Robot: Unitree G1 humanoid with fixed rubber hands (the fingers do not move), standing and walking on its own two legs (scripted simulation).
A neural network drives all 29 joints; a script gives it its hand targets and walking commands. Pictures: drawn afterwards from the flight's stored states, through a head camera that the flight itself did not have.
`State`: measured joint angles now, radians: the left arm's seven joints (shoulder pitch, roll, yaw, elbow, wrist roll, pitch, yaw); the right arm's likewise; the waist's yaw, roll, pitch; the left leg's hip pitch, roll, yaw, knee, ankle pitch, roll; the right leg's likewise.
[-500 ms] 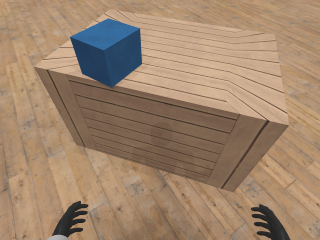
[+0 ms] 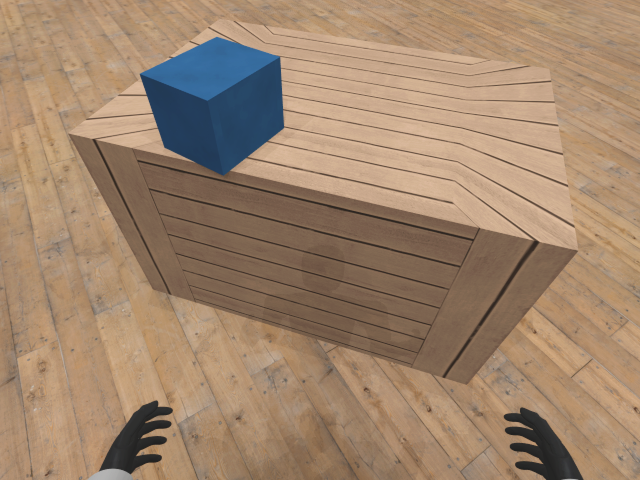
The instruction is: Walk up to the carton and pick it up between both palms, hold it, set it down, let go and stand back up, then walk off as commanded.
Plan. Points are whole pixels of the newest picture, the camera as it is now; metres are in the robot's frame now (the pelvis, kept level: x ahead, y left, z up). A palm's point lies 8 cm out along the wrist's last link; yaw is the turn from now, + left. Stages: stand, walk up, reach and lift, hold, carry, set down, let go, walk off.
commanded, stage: walk up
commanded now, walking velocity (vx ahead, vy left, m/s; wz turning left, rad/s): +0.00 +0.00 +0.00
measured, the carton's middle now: (220, 104) +0.86 +0.25 +0.01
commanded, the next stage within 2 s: none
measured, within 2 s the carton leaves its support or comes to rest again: neither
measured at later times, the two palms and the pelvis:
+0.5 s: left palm out of the picture +0.08 +0.42 -0.08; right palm (514, 442) +0.19 -0.24 -0.06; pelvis +0.03 +0.09 -0.02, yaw +1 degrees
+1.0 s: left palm out of the picture +0.08 +0.58 -0.07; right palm (365, 356) +0.30 -0.05 -0.06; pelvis +0.10 +0.24 +0.00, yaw +7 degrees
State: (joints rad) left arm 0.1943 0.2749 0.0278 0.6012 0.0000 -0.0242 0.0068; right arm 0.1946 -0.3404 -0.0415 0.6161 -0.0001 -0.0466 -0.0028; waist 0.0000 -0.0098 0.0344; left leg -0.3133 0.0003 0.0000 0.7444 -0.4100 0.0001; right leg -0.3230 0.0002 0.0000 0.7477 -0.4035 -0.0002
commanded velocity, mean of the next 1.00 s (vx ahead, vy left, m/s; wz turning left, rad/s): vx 0.00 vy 0.00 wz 0.00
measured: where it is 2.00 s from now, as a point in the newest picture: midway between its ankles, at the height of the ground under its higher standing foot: (196, 454)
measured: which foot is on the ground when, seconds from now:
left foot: down 0.00-0.20, up 0.22-0.48, down 0.50-0.88, up 0.90-1.00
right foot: down 0.00-0.50, up 0.52-0.86, down 0.88-1.00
